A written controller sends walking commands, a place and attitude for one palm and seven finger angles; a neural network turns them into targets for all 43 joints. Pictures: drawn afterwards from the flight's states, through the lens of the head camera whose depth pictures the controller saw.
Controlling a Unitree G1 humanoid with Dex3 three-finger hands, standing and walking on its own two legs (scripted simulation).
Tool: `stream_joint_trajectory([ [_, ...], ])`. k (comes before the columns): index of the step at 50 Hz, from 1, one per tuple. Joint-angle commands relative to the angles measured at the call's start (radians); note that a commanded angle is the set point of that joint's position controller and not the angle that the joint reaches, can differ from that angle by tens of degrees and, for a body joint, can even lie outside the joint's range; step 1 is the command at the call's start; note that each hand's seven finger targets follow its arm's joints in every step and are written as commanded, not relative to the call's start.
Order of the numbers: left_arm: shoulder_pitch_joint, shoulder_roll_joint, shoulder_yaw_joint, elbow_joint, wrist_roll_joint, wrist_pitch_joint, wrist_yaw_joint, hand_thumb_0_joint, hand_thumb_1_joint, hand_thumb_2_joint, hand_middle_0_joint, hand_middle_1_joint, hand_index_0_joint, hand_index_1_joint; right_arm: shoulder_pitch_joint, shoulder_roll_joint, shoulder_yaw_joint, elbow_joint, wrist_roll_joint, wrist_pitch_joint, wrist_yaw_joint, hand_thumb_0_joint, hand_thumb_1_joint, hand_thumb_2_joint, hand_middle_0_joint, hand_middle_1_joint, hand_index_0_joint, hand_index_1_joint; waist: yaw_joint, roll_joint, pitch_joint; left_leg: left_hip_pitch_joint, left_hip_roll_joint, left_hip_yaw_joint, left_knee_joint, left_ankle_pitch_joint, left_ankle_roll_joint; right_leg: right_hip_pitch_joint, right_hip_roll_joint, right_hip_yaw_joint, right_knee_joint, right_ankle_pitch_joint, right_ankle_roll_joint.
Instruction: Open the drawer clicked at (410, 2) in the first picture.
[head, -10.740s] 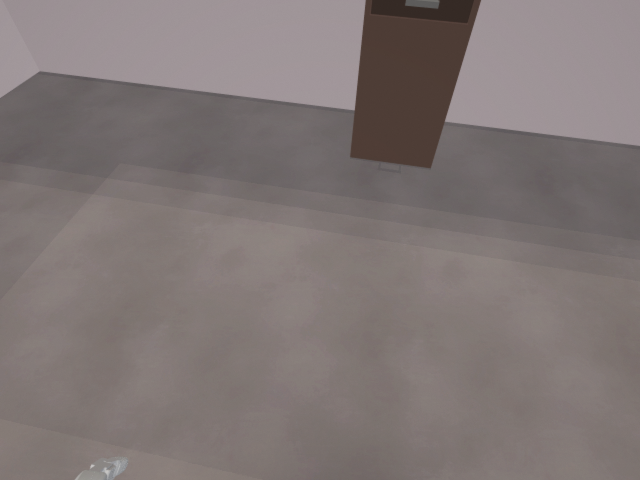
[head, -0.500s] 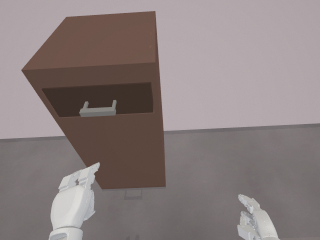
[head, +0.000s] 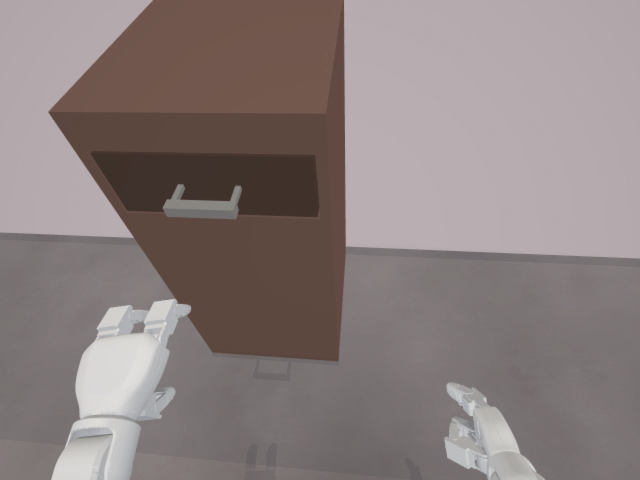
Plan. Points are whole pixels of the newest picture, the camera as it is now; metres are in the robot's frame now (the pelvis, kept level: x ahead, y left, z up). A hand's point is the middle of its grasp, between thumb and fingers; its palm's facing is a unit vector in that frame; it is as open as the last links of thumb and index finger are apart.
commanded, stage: raise the hand with hooked fingers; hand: left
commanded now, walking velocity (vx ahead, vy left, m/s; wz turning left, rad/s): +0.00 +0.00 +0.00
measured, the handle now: (204, 200) +0.51 +0.28 +0.01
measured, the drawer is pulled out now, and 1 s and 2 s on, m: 0.00 0.00 0.00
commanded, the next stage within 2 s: move the hooked fingers above the handle in 1.10 s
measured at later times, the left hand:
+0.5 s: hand (124, 298) +0.27 +0.27 +0.10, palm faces +0.12 -0.07 -0.99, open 13.5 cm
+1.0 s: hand (100, 276) +0.28 +0.29 +0.12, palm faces +0.06 -0.07 -1.00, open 13.8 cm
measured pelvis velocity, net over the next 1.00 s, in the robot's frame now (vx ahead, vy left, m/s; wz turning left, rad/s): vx -0.02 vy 0.05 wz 0.03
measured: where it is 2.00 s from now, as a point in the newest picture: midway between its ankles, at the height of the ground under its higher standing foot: outside the picture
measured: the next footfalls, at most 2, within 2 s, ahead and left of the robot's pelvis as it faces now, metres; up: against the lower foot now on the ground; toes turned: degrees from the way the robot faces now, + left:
none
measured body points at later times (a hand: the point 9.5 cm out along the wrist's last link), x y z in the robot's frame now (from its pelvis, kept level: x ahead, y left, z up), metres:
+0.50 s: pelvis -0.01 +0.03 +0.02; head +0.00 +0.00 +0.46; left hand +0.26 +0.27 +0.15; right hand +0.21 -0.18 -0.08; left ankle -0.05 +0.12 -0.72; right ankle +0.01 -0.07 -0.72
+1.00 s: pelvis -0.02 +0.05 +0.02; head +0.01 +0.02 +0.47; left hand +0.27 +0.29 +0.18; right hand +0.17 -0.17 -0.10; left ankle -0.05 +0.12 -0.72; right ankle +0.01 -0.07 -0.72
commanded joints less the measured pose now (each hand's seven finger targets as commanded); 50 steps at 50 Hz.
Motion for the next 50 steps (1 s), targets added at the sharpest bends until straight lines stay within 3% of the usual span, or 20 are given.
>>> stream_joint_trajectory([
  [1, -0.05, 0.194, 0.154, -0.212, 0.0, -0.02, 0.035, 0.0, -0.057, 0.49, -0.268, -0.915, -0.268, -0.915, -0.122, -0.12, -0.075, -0.15, -0.001, -0.056, -0.02, 0.0, -0.9, -0.9, 0.2, 0.3, 0.2, 0.3, 0.011, -0.05, -0.234, -0.085, -0.046, -0.044, -0.078, 0.321, 0.031, 0.396, -0.069, 0.196, -0.117, 0.495, 0.042],
  [3, -0.099, 0.212, 0.179, -0.215, -0.011, -0.026, 0.048, 0.0, -0.103, 0.47, -0.272, -0.945, -0.272, -0.945, -0.122, -0.124, -0.084, -0.145, 0.003, -0.056, -0.024, 0.0, -0.9, -0.9, 0.2, 0.3, 0.2, 0.3, 0.001, -0.075, -0.228, -0.09, -0.048, -0.049, -0.086, 0.296, 0.034, 0.389, -0.069, 0.194, -0.132, 0.437, 0.043],
  [9, -0.221, 0.189, 0.128, -0.218, -0.019, -0.006, 0.049, 0.0, -0.243, 0.41, -0.282, -1.035, -0.282, -1.035, -0.114, -0.133, -0.11, -0.124, 0.02, -0.069, -0.03, 0.0, -0.9, -0.9, 0.2, 0.3, 0.2, 0.3, -0.009, -0.018, -0.254, -0.003, -0.045, -0.043, -0.11, 0.344, 0.036, 0.351, -0.062, 0.133, -0.141, 0.362, 0.034],
  [13, -0.297, 0.21, 0.113, -0.204, -0.027, 0.038, -0.002, 0.0, -0.337, 0.37, -0.288, -1.095, -0.288, -1.095, -0.121, -0.143, -0.107, -0.125, 0.032, -0.063, -0.036, 0.0, -0.9, -0.9, 0.2, 0.3, 0.2, 0.3, -0.003, -0.047, -0.229, 0.036, -0.037, -0.046, -0.146, 0.381, 0.037, 0.367, -0.057, 0.104, -0.162, 0.353, 0.032],
  [15, -0.347, 0.213, 0.095, -0.186, -0.023, 0.057, -0.03, 0.0, -0.383, 0.35, -0.292, -1.125, -0.292, -1.125, -0.128, -0.14, -0.1, -0.12, 0.038, -0.053, -0.041, 0.0, -0.9, -0.9, 0.2, 0.3, 0.2, 0.3, -0.003, -0.031, -0.181, 0.055, -0.032, -0.041, -0.169, 0.374, 0.034, 0.351, -0.055, 0.086, -0.179, 0.318, 0.03],
  [20, -0.491, 0.243, 0.093, -0.172, -0.023, 0.085, -0.091, 0.0, -0.5, 0.3, -0.3, -1.2, -0.3, -1.2, -0.124, -0.138, -0.086, -0.116, 0.046, -0.04, -0.044, 0.0, -0.9, -0.9, 0.2, 0.3, 0.2, 0.3, 0.001, 0.009, -0.173, 0.115, -0.022, -0.049, -0.218, 0.414, 0.027, 0.385, -0.047, 0.054, -0.206, 0.313, 0.024],
  [24, -0.588, 0.253, 0.08, -0.118, -0.032, 0.107, -0.147, 0.0, -0.5, 0.3, -0.3, -1.2, -0.3, -1.2, -0.13, -0.137, -0.072, -0.114, 0.054, -0.028, -0.045, 0.0, -0.9, -0.9, 0.2, 0.3, 0.2, 0.3, -0.006, 0.003, -0.142, 0.123, -0.02, -0.047, -0.248, 0.415, 0.023, 0.408, -0.045, 0.043, -0.234, 0.312, 0.024],
  [35, -0.836, 0.338, 0.096, -0.076, -0.067, 0.062, -0.286, 0.0, -0.5, 0.3, -0.3, -1.2, -0.3, -1.2, -0.098, -0.148, -0.061, -0.099, 0.058, -0.02, -0.049, 0.0, -0.9, -0.9, 0.2, 0.3, 0.2, 0.3, -0.019, 0.021, -0.171, 0.184, -0.012, -0.067, -0.288, 0.481, 0.013, 0.451, -0.043, 0.015, -0.278, 0.331, 0.02],
  [39, -0.742, 0.301, 0.085, -0.047, -0.087, 0.034, -0.313, 0.0, -0.5, 0.3, -0.3, -1.2, -0.3, -1.2, -0.077, -0.152, -0.067, -0.105, 0.06, -0.023, -0.034, 0.0, -0.9, -0.9, 0.2, 0.3, 0.2, 0.3, -0.007, 0.029, -0.159, 0.182, -0.004, -0.075, -0.293, 0.531, -0.002, 0.441, -0.042, 0.001, -0.278, 0.329, 0.017],
  [41, -0.727, 0.314, 0.103, -0.069, -0.093, 0.014, -0.312, 0.0, -0.5, 0.3, -0.3, -1.2, -0.3, -1.2, -0.072, -0.159, -0.072, -0.11, 0.058, -0.022, -0.029, 0.0, -0.9, -0.9, 0.2, 0.3, 0.2, 0.3, -0.001, 0.022, -0.167, 0.181, -0.002, -0.077, -0.292, 0.562, -0.004, 0.442, -0.042, 0.0, -0.277, 0.346, 0.018],
  [44, -0.738, 0.333, 0.13, -0.117, -0.093, -0.016, -0.292, 0.0, -0.5, 0.3, -0.3, -1.2, -0.3, -1.2, -0.066, -0.16, -0.078, -0.11, 0.054, -0.027, -0.023, 0.0, -0.9, -0.9, 0.2, 0.3, 0.2, 0.3, 0.003, 0.024, -0.208, 0.19, -0.004, -0.08, -0.287, 0.574, -0.008, 0.452, -0.042, 0.004, -0.274, 0.352, 0.019],
  [48, -0.761, 0.362, 0.165, -0.125, -0.093, -0.037, -0.247, 0.0, -0.5, 0.3, -0.3, -1.2, -0.3, -1.2, -0.065, -0.165, -0.085, -0.101, 0.059, -0.032, -0.023, 0.0, -0.9, -0.9, 0.2, 0.3, 0.2, 0.3, 0.003, 0.034, -0.203, 0.186, -0.006, -0.084, -0.293, 0.535, -0.013, 0.431, -0.036, 0.006, -0.278, 0.317, 0.017],
  [50, -0.754, 0.346, 0.154, -0.104, -0.091, -0.037, -0.229, 0.0, -0.5, 0.3, -0.3, -1.2, -0.3, -1.2, -0.056, -0.161, -0.09, -0.089, 0.06, -0.034, -0.025, 0.0, -0.9, -0.9, 0.2, 0.3, 0.2, 0.3, 0.003, 0.032, -0.203, 0.184, -0.01, -0.081, -0.291, 0.54, -0.015, 0.429, -0.039, 0.004, -0.277, 0.321, 0.016],
])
